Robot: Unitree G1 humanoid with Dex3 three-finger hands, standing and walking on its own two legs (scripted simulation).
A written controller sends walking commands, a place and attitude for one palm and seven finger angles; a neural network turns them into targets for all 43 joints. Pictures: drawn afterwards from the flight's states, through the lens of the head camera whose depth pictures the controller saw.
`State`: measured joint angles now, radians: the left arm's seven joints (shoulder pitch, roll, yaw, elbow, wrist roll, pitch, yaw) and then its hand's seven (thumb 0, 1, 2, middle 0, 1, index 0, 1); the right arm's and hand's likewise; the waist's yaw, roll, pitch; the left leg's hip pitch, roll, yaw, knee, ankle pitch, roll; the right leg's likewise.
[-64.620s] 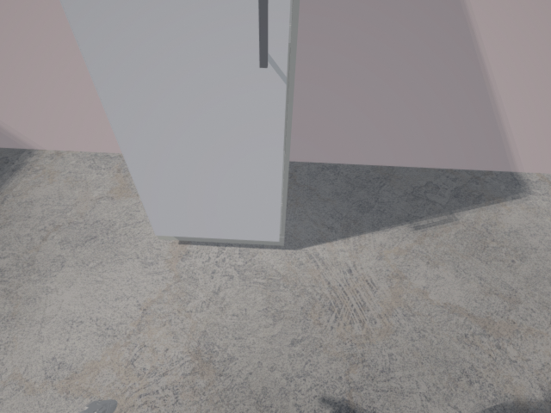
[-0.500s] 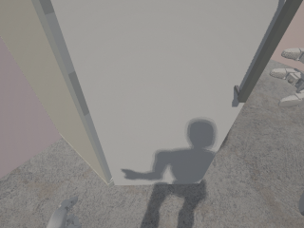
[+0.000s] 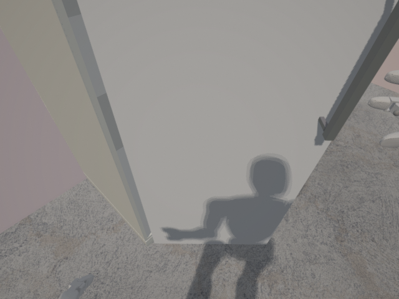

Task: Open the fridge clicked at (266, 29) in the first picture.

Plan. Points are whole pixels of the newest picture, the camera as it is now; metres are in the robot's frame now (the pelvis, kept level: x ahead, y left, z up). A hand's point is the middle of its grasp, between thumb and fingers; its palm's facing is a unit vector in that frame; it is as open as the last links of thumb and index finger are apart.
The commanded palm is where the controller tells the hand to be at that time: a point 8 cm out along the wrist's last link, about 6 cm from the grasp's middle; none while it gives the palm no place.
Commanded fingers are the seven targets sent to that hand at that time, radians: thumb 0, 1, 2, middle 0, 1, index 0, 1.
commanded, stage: feel for the door with the fingertips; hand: right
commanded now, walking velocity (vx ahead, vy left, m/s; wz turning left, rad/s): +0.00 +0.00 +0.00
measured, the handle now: (357, 72) +0.48 -0.22 +0.25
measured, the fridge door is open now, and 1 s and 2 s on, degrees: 46 46 46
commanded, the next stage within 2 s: slide the fingers in behind the handle in 0.90 s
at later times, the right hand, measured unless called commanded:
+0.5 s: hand (379, 104) +0.42 -0.25 +0.23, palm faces -0.01 +1.00 -0.01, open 14.0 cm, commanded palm +0.39 -0.30 +0.23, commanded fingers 0.00 0.50 -0.30 0.30 1.20 0.30 1.20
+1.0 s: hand (368, 96) +0.43 -0.24 +0.23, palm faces -0.03 +1.00 -0.02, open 13.9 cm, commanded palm +0.41 -0.29 +0.23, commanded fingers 0.00 0.50 -0.30 0.30 1.20 0.30 1.20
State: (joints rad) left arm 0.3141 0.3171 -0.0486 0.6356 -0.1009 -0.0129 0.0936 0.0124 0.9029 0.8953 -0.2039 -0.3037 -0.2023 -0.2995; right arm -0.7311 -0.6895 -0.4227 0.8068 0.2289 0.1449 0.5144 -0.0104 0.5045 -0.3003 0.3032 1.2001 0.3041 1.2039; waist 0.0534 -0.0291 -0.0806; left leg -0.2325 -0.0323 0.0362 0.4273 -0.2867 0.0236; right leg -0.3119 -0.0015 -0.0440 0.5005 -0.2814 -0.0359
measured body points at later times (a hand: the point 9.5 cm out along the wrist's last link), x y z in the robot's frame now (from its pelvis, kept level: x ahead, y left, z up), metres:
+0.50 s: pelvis +0.00 +0.00 +0.00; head +0.01 +0.00 +0.45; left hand +0.12 +0.26 -0.10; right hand +0.41 -0.31 +0.23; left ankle -0.05 +0.11 -0.74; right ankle -0.02 -0.09 -0.74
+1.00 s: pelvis +0.00 +0.00 +0.00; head +0.01 +0.00 +0.45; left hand +0.08 +0.27 -0.11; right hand +0.43 -0.29 +0.23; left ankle -0.05 +0.11 -0.74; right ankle -0.02 -0.09 -0.74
